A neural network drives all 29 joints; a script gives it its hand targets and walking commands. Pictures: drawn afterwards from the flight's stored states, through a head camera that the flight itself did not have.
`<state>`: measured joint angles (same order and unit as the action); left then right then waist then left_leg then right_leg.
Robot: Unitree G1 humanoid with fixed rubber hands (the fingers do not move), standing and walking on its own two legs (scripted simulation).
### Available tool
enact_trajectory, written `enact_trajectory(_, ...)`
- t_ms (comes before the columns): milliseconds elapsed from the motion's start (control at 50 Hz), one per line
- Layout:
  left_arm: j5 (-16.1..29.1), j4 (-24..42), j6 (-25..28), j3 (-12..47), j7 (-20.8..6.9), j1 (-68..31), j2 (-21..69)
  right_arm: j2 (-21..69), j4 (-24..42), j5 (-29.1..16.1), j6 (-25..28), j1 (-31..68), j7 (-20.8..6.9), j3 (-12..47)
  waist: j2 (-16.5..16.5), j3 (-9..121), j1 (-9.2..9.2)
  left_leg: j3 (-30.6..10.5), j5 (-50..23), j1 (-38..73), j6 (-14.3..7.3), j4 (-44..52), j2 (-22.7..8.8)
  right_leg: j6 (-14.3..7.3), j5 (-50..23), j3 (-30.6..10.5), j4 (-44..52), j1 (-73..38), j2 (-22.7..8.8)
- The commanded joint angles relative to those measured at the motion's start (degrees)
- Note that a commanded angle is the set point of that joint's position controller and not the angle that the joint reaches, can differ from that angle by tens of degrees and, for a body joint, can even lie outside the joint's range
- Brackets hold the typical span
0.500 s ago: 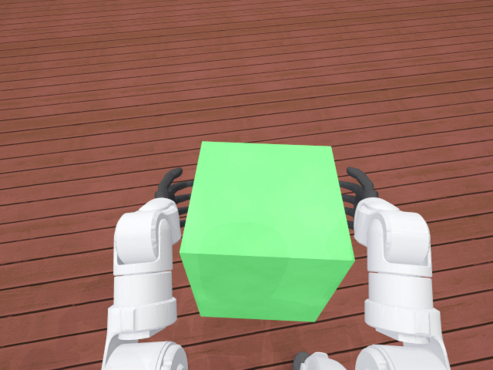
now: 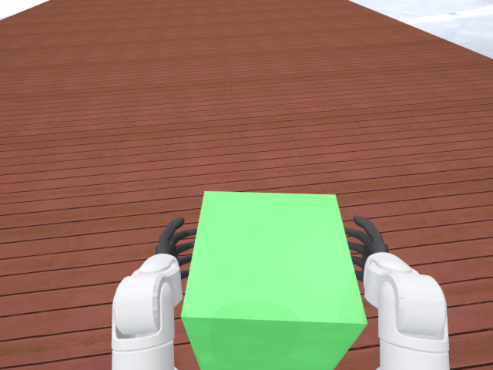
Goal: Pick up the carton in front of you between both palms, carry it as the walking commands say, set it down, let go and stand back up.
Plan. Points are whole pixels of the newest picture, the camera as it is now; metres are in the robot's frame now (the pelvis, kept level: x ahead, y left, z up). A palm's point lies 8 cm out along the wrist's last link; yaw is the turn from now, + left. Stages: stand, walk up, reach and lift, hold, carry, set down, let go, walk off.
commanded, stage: carry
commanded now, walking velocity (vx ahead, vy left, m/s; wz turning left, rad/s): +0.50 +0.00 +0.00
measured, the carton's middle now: (266, 288) +0.27 +0.01 +0.03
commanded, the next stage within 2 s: none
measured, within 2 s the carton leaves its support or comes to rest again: neither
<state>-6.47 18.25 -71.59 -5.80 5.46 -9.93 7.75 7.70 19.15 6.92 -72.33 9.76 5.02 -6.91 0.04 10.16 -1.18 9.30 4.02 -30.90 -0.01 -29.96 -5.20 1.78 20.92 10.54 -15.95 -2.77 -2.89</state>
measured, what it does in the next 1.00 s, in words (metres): walks ahead: left foot, then right foot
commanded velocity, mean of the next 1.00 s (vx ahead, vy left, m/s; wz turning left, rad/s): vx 0.14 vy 0.00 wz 0.00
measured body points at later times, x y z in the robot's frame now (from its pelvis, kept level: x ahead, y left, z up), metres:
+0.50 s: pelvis +0.30 +0.01 +0.00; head +0.28 +0.02 +0.45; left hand +0.57 +0.16 +0.09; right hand +0.57 -0.14 +0.10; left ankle +0.18 +0.11 -0.73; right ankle +0.44 -0.10 -0.72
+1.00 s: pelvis +0.44 +0.01 +0.00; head +0.41 +0.01 +0.45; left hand +0.72 +0.17 +0.08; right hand +0.72 -0.13 +0.08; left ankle +0.35 +0.12 -0.73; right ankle +0.45 -0.09 -0.73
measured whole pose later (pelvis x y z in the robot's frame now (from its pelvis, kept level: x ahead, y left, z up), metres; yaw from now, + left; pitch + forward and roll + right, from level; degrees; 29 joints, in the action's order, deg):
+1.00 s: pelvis +0.44 +0.01 +0.00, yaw +1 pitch +4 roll -1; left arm -7.0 15.5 -69.4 -6.4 5.1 -9.4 7.7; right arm 7.7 15.3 7.5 -69.8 9.8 4.6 -6.5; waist -0.4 9.3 -0.1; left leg 7.2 22.4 -10.3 0.7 -30.3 -3.0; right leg -0.8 15.8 12.5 -32.0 18.8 -4.0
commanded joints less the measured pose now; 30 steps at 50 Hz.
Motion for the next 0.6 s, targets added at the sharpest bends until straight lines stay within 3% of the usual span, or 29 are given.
enact_trajectory(0,23.15,0.28,-1.07,38.80,-15.08,-27.56,47.50,47.25,-1.63,-22.33,-0.51,26.55,-14.48,38.69,7.02,0.25,1.02,4.63,1.82,11.99,-1.03,2.29,2.86,-4.77,-21.50,-1.52,-3.52,7.45,-10.37)
enact_trajectory(20,23.10,-0.20,-1.18,39.02,-15.06,-27.53,47.54,47.30,-2.96,-22.14,-0.50,25.59,-14.63,38.16,4.21,3.31,1.69,6.06,5.35,21.94,-1.29,2.43,4.53,-3.36,-25.24,1.68,-12.86,11.29,-8.10)
enact_trajectory(40,23.06,-0.35,-1.35,38.95,-15.04,-27.87,47.25,47.03,-3.94,-21.86,-0.32,24.90,-14.81,37.46,-3.48,6.80,2.80,-7.04,14.06,32.25,-3.15,6.85,-3.10,-0.84,-19.95,2.42,-27.05,20.79,-5.16)
enact_trajectory(60,23.73,0.50,-1.68,39.90,-14.97,-30.05,48.54,47.39,-5.19,-21.59,0.22,25.25,-14.94,37.02,-19.54,13.32,3.16,-33.61,19.63,44.69,-11.23,14.33,-16.95,1.48,-5.17,0.30,-45.34,35.80,1.51)
enact_trajectory(80,24.19,0.49,-1.22,40.35,-15.17,-31.10,50.13,49.57,-5.00,-22.43,0.63,24.89,-15.08,37.54,-18.75,12.85,2.60,-38.79,11.25,44.56,-12.37,17.94,-19.14,0.62,7.34,-6.19,-53.85,42.36,2.09)
enact_trajectory(100,24.70,-0.21,-0.42,40.60,-15.40,-31.54,52.27,51.41,-3.44,-23.48,1.28,26.51,-15.18,38.05,-13.21,12.66,2.71,-33.08,4.91,41.74,-11.92,16.10,-17.93,-0.95,5.96,-9.04,-57.79,43.44,-1.18)
enact_trajectory(120,24.72,-0.23,0.52,40.58,-15.55,-31.11,53.84,53.79,-2.46,-24.01,1.98,27.75,-15.33,38.97,-6.71,13.52,2.47,-28.38,3.00,38.79,-10.72,14.72,-16.88,-1.66,2.88,-10.12,-57.81,43.00,-3.29)
enact_trajectory(140,24.62,-0.18,1.43,40.70,-15.55,-30.67,55.14,55.62,-1.47,-24.53,2.74,28.90,-15.55,39.85,-2.74,12.83,2.13,-23.66,3.16,34.35,-8.86,15.50,-15.79,-1.98,-0.77,-11.08,-54.31,41.34,-5.20)
enact_trajectory(160,24.24,0.02,2.28,41.00,-15.39,-30.28,56.04,56.68,-0.59,-25.06,3.51,29.67,-15.74,40.72,-3.46,12.67,1.80,-19.26,6.17,30.94,-7.10,17.14,-14.46,-1.99,-3.47,-10.73,-51.21,38.93,-5.82)
enact_trajectory(180,23.82,0.38,3.08,41.53,-15.12,-29.64,56.56,57.16,-0.20,-25.25,4.17,29.37,-15.97,41.19,-5.26,12.56,1.65,-16.72,8.10,29.43,-6.64,18.45,-13.47,-1.87,-5.22,-9.36,-49.04,37.88,-5.37)
enact_trajectory(260,22.09,0.69,5.01,42.14,-14.08,-24.71,57.28,55.91,0.72,-25.76,5.45,25.63,-16.56,42.26,-7.01,10.09,1.95,-11.37,10.32,29.91,-7.96,22.93,-12.33,0.01,-10.23,-6.25,-36.40,40.29,-5.31)
enact_trajectory(280,21.84,0.98,5.19,42.12,-13.92,-23.87,56.85,55.26,1.15,-25.85,5.57,24.99,-16.64,42.43,-6.68,9.23,2.01,-10.29,8.58,30.99,-8.10,23.15,-11.78,0.40,-11.83,-5.57,-32.64,41.12,-5.12)
enact_trajectory(320,21.68,1.89,5.26,42.16,-13.69,-22.56,55.68,53.75,2.04,-25.61,5.62,23.72,-16.61,42.62,-6.37,7.39,1.96,-6.47,-3.86,32.23,-7.60,20.99,-10.27,0.69,-14.22,-3.60,-25.64,40.41,-3.87)
enact_trajectory(400,22.44,5.26,4.10,42.33,-13.58,-22.55,51.81,50.08,4.25,-24.53,4.81,21.86,-15.84,41.85,-8.86,5.92,2.19,0.35,-23.88,32.80,-5.17,14.61,-7.96,-0.38,-20.12,0.26,-16.38,33.48,0.03)
enact_trajectory(440,22.91,5.78,2.91,42.02,-13.78,-22.38,49.71,48.42,4.27,-23.62,3.94,20.67,-15.39,41.08,-9.56,5.73,2.38,1.82,-25.01,33.06,-3.75,10.16,-7.14,-0.55,-23.74,1.58,-12.04,28.62,1.00)
enact_trajectory(480,22.90,5.44,1.82,41.25,-14.12,-21.97,48.03,46.71,3.97,-22.90,2.85,20.75,-15.12,40.52,-6.97,5.48,1.43,3.84,-24.33,29.49,-0.62,1.58,-5.40,-0.71,-31.30,3.41,-2.54,17.74,1.97)
enact_trajectory(500,22.67,5.08,1.21,40.55,-14.35,-21.95,47.23,45.61,3.75,-22.68,2.31,21.10,-15.00,40.33,-5.23,7.35,1.18,3.40,-18.00,24.72,1.56,-3.26,-4.69,-0.91,-38.12,0.44,-2.62,8.70,-1.96)
enact_trajectory(520,22.53,3.99,0.74,39.58,-14.53,-22.13,46.15,44.87,3.79,-22.76,1.56,22.27,-14.86,40.40,3.66,13.07,0.86,1.95,1.07,15.03,3.61,-13.06,-2.05,-4.57,-64.73,-9.59,-10.49,-4.99,-13.07)
enact_trajectory(540,22.29,1.43,0.74,38.71,-14.54,-21.70,46.48,45.41,3.70,-23.66,0.69,24.14,-14.68,40.94,12.03,18.11,0.14,-1.59,23.97,5.51,4.30,-20.02,1.99,-12.06,-74.99,-18.96,-11.99,-15.35,-19.62)
enact_trajectory(560,22.45,0.39,1.05,38.19,-14.61,-19.33,47.70,46.18,3.42,-23.91,0.45,23.77,-14.72,41.27,13.17,18.92,0.30,-4.46,30.74,4.11,3.60,-21.80,2.13,-14.28,-65.83,-21.69,-7.97,-12.50,-20.58)
enact_trajectory(580,22.66,0.72,1.37,38.11,-14.71,-20.31,49.38,47.99,3.36,-24.02,0.71,24.87,-14.88,41.75,10.75,18.13,0.58,-6.69,31.96,4.75,2.51,-19.48,1.32,-13.47,-56.30,-20.37,-5.27,-8.93,-19.71)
